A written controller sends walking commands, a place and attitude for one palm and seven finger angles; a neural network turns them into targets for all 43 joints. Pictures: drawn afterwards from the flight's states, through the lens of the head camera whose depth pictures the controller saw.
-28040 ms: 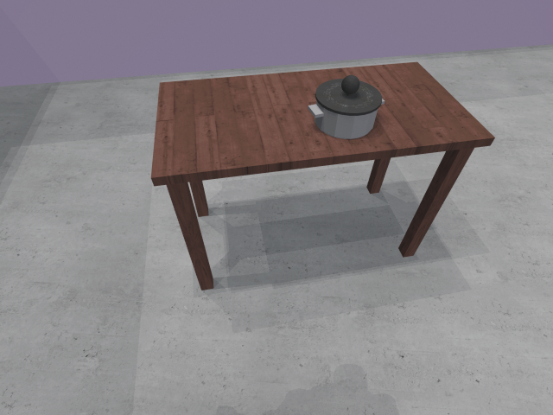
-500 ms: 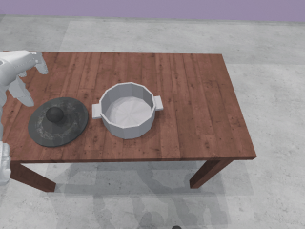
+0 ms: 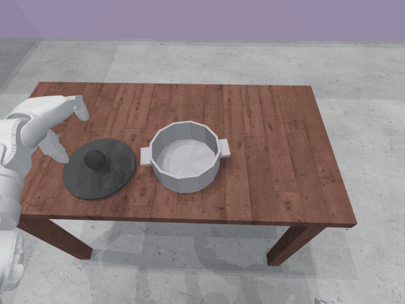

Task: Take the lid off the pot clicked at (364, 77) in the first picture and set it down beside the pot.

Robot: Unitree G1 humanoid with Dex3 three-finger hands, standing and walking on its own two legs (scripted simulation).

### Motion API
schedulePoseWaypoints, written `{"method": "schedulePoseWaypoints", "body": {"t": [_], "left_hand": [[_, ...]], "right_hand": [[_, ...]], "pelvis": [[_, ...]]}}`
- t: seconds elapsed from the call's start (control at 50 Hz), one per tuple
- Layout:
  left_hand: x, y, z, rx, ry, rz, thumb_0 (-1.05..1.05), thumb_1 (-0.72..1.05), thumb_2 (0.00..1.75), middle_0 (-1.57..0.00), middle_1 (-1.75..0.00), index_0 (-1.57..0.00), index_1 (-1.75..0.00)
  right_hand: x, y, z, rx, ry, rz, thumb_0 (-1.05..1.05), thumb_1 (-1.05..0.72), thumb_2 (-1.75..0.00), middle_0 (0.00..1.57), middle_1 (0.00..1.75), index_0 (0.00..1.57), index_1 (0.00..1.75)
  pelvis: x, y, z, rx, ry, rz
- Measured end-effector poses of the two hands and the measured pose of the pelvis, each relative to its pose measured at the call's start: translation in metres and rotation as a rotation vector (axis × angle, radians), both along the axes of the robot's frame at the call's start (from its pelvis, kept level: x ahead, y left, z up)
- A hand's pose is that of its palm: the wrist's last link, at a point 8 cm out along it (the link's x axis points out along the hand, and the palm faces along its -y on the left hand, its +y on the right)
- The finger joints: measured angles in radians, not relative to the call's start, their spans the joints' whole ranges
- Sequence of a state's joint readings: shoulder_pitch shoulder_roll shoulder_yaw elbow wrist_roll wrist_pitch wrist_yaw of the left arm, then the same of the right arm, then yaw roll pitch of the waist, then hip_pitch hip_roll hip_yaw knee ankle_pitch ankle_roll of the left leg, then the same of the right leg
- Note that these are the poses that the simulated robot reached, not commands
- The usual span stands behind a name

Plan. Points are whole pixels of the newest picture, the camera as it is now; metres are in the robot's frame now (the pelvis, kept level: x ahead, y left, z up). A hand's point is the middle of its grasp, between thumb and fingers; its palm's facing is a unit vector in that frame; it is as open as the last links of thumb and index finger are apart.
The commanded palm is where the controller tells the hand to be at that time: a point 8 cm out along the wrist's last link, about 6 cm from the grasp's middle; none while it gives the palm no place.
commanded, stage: draw the hand back to the body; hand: left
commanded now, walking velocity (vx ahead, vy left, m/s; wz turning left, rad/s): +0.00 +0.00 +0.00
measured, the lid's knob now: (95, 159) +0.46 +0.29 -0.06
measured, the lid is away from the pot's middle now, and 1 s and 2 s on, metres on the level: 0.24 0.24 0.24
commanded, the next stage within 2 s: step back with the hand held close in 1.76 s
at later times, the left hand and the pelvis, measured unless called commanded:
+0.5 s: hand (65, 139) +0.37 +0.24 +0.15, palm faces +0.39 -0.87 -0.30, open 9.7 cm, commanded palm +0.31 +0.27 +0.16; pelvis +0.01 -0.03 +0.01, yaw +0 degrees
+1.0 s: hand (55, 190) +0.27 +0.21 +0.16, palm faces +0.44 -0.85 -0.29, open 7.6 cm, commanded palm +0.21 +0.24 +0.17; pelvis -0.02 -0.06 +0.01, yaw +0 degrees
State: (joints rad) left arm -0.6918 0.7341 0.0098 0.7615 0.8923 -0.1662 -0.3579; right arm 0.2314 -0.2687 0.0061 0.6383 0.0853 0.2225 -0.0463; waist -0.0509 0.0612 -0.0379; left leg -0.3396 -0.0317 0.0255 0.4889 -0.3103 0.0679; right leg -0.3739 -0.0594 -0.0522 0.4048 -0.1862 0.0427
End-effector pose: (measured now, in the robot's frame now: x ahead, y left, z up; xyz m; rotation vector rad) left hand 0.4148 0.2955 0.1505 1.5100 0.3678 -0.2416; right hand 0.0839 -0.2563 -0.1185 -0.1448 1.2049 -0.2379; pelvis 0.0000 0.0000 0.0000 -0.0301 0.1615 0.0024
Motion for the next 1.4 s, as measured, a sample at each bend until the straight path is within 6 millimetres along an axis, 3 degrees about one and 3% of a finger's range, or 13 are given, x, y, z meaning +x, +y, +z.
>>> {"method": "schedulePoseWaypoints", "body": {"t": [0.08, 0.12, 0.24, 0.62, 0.84, 1.02, 1.4], "left_hand": [[-0.015, -0.007, 0.003, -0.622, -0.302, 0.134, 0.0, 0.19, 0.22, -0.27, -1.05, -0.27, -1.04], [-0.022, -0.01, -0.001, -0.844, -0.426, 0.211, 0.0, 0.19, 0.22, -0.27, -1.05, -0.27, -1.04], [-0.037, -0.012, 0.0, -1.111, -0.633, 0.356, 0.0, 0.21, 0.24, -0.27, -1.02, -0.26, -1.02], [-0.114, -0.029, 0.013, -1.11, -0.758, 0.406, 0.0, 0.5, 0.52, -0.24, -0.72, -0.24, -0.72], [-0.16, -0.038, 0.015, -1.105, -0.794, 0.414, 0.01, 0.69, 0.7, -0.22, -0.52, -0.22, -0.51], [-0.196, -0.045, 0.016, -1.102, -0.811, 0.404, 0.01, 0.83, 0.84, -0.21, -0.37, -0.21, -0.36], [-0.26, -0.056, 0.023, -1.048, -0.808, 0.346, 0.01, 0.89, 0.9, -0.21, -0.31, -0.21, -0.3]], "right_hand": [[0.021, 0.007, 0.007, -0.012, -0.094, 0.054, 0.0, -0.91, -0.9, 0.2, 0.3, 0.2, 0.3], [0.028, 0.009, 0.012, -0.022, -0.125, 0.079, 0.0, -0.91, -0.9, 0.2, 0.3, 0.2, 0.3], [0.04, 0.004, 0.025, -0.047, -0.224, 0.107, 0.0, -0.91, -0.9, 0.2, 0.3, 0.2, 0.3], [0.051, -0.03, 0.023, -0.033, -0.313, 0.132, 0.01, -0.91, -0.9, 0.2, 0.3, 0.2, 0.3], [0.069, -0.027, 0.034, -0.007, -0.429, 0.168, 0.01, -0.91, -0.9, 0.2, 0.3, 0.2, 0.3], [0.073, -0.021, 0.039, 0.011, -0.481, 0.194, 0.01, -0.91, -0.9, 0.2, 0.3, 0.2, 0.3], [0.069, -0.012, 0.044, 0.01, -0.535, 0.213, 0.01, -0.91, -0.9, 0.2, 0.3, 0.2, 0.3]], "pelvis": [[0.0, -0.003, 0.001, 0.003, -0.058, 0.001], [0.002, -0.006, 0.002, 0.004, -0.077, -0.003], [0.009, -0.016, 0.004, 0.0, -0.119, -0.005], [0.006, -0.042, 0.006, 0.011, -0.175, 0.003], [-0.007, -0.053, 0.006, 0.018, -0.209, 0.004], [-0.017, -0.056, 0.006, 0.021, -0.229, 0.006], [-0.023, -0.05, 0.005, 0.019, -0.25, 0.004]]}}
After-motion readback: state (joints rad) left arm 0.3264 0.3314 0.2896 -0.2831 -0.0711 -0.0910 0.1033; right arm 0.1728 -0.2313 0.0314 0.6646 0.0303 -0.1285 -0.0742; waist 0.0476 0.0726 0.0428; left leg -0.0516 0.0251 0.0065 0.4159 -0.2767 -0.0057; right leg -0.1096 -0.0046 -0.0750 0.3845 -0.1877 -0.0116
